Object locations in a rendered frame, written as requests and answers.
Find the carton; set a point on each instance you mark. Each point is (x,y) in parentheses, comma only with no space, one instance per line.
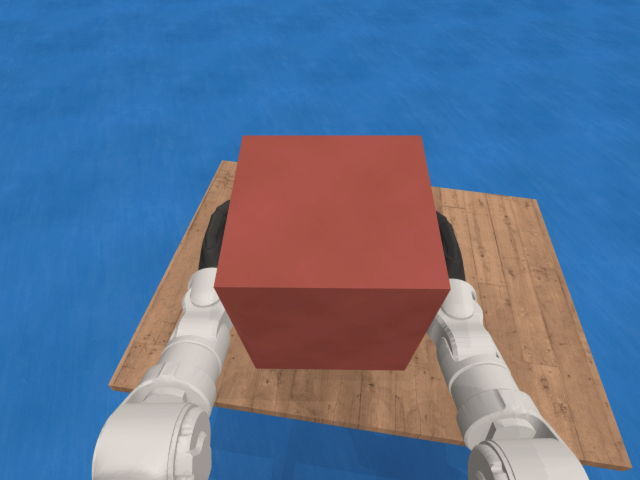
(332,256)

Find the table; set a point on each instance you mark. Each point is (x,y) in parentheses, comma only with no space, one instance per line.
(508,259)

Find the robot right forearm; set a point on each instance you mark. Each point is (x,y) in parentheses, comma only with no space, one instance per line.
(489,403)

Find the left robot upper arm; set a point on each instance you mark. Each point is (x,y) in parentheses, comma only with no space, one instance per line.
(155,441)

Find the right robot hand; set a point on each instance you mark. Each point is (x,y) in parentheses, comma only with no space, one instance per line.
(451,249)

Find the left robot hand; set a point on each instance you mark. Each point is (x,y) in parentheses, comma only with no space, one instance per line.
(212,242)

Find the robot left forearm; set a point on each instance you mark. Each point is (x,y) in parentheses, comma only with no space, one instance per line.
(193,358)

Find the right robot upper arm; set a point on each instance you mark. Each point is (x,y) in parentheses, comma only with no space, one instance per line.
(523,459)

